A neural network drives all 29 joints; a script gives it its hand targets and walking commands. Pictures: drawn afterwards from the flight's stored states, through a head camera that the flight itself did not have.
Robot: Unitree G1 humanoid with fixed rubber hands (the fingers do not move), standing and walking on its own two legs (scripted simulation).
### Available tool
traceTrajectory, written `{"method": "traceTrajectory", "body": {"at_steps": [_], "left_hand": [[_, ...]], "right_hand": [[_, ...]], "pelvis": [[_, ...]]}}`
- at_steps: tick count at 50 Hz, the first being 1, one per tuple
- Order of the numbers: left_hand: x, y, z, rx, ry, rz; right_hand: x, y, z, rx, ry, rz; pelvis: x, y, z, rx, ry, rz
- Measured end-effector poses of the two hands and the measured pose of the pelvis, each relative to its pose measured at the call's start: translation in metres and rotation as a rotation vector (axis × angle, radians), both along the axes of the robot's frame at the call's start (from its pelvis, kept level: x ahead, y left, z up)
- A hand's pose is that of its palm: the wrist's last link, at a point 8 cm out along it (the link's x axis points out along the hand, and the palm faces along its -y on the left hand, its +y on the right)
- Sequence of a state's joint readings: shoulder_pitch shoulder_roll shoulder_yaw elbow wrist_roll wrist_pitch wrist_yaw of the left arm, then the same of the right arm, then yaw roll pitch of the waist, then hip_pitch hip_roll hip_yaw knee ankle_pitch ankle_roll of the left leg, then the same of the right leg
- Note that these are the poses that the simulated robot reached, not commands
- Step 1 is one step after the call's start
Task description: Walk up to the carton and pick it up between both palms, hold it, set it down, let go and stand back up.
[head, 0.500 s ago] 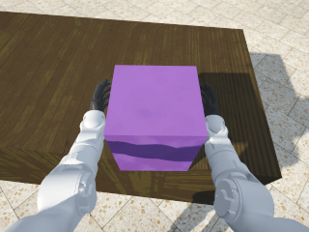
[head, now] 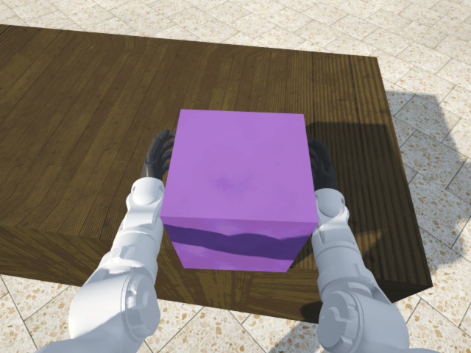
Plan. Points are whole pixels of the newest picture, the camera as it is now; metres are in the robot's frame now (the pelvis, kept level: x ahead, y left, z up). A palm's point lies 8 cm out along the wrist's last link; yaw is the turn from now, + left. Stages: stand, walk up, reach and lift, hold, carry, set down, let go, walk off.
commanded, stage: reach and lift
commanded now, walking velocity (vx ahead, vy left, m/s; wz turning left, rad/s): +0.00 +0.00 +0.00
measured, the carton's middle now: (238, 198) +0.39 -0.02 +0.00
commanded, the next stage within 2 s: none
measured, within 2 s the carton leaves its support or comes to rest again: leaves its support in 0.22 s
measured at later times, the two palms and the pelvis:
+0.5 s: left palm (150, 156) +0.42 +0.12 +0.10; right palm (333, 169) +0.38 -0.18 +0.08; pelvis +0.01 +0.00 +0.00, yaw -1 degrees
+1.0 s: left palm (142, 147) +0.40 +0.12 +0.14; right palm (346, 157) +0.37 -0.18 +0.13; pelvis -0.01 -0.01 +0.01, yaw +0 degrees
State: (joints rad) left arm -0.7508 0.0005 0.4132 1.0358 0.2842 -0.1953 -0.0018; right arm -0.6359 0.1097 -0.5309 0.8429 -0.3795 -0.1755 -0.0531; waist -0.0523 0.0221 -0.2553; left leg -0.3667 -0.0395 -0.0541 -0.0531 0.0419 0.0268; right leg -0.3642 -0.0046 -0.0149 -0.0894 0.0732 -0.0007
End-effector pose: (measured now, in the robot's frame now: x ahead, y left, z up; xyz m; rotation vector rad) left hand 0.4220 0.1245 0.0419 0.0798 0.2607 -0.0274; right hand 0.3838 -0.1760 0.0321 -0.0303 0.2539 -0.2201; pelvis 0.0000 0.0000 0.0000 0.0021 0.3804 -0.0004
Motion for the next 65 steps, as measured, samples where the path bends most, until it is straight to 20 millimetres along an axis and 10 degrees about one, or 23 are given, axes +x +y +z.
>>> {"method": "traceTrajectory", "body": {"at_steps": [13,43,65], "left_hand": [[0.000,-0.004,0.009,-0.008,0.000,-0.004],[-0.005,-0.004,0.099,-0.004,-0.031,0.004],[-0.055,-0.030,0.133,-0.026,-0.046,0.015]], "right_hand": [[-0.005,-0.002,0.005,0.002,-0.004,-0.019],[-0.001,-0.004,0.098,0.026,-0.022,-0.015],[-0.053,-0.029,0.119,0.051,-0.042,-0.026]], "pelvis": [[0.001,0.006,0.000,-0.001,-0.008,-0.004],[-0.006,-0.008,0.006,0.001,-0.233,0.005],[-0.030,-0.007,0.008,-0.006,-0.328,-0.030]]}}
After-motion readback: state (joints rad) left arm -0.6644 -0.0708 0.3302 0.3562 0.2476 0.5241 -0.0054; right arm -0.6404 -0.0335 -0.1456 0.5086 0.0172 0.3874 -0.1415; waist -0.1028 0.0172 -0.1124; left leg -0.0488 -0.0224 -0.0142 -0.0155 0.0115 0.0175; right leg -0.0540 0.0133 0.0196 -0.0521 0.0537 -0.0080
